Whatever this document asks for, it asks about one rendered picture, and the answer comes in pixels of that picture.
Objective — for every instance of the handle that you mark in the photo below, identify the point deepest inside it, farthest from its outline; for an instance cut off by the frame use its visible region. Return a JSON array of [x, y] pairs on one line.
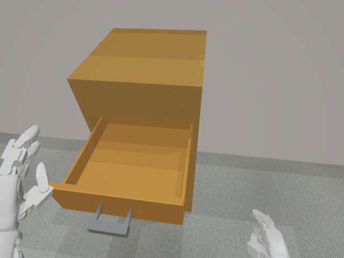
[[109, 228]]

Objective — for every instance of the right robot hand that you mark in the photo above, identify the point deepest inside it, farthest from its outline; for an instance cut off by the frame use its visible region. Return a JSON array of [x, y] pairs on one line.
[[272, 242]]

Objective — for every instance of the drawer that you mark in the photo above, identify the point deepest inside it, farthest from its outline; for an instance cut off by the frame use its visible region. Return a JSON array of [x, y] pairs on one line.
[[130, 164]]

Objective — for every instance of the cabinet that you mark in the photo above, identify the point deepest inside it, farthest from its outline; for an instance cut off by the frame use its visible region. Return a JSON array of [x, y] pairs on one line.
[[145, 74]]

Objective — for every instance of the left robot forearm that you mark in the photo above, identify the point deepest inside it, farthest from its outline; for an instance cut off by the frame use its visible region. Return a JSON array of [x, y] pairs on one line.
[[9, 242]]

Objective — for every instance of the left robot hand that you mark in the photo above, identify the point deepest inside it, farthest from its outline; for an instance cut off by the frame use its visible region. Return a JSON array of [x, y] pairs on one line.
[[16, 158]]

